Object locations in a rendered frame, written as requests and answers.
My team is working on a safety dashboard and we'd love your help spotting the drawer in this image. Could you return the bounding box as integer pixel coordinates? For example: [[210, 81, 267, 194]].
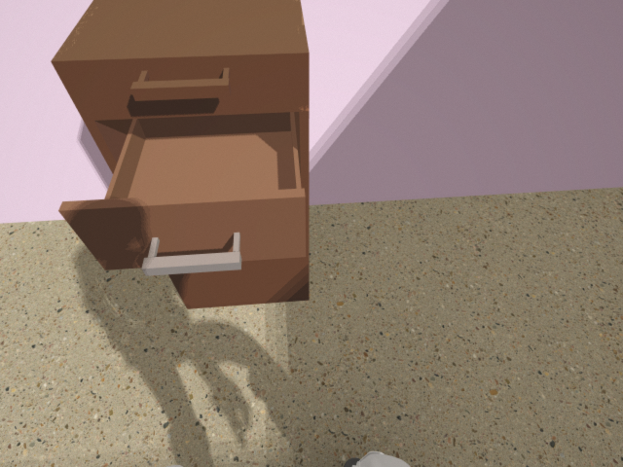
[[58, 112, 306, 270]]

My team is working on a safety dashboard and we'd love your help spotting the right robot shin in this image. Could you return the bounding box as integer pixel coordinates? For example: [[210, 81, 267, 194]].
[[359, 451, 384, 462]]

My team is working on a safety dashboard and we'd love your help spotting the handle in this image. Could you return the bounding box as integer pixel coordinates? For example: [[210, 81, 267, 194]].
[[130, 78, 231, 101], [142, 233, 241, 276]]

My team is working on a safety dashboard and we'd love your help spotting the cabinet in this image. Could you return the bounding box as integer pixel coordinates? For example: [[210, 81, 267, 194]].
[[51, 0, 310, 309]]

